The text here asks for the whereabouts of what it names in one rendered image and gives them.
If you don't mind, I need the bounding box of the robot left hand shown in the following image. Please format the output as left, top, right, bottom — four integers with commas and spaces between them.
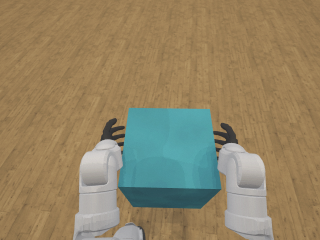
100, 118, 125, 154

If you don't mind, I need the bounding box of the robot right forearm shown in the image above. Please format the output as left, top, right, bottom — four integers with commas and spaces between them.
217, 143, 274, 240

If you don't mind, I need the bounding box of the carton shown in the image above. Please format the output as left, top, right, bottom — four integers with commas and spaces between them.
118, 108, 222, 209

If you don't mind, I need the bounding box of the robot left forearm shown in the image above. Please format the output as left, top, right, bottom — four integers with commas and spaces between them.
73, 139, 123, 240

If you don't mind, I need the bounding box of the robot right hand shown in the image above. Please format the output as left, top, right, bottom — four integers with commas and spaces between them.
213, 123, 238, 160

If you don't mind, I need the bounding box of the left robot shin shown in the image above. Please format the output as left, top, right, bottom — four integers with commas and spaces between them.
125, 222, 137, 227

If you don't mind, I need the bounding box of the robot left thigh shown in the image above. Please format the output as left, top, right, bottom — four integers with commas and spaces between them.
113, 225, 143, 240

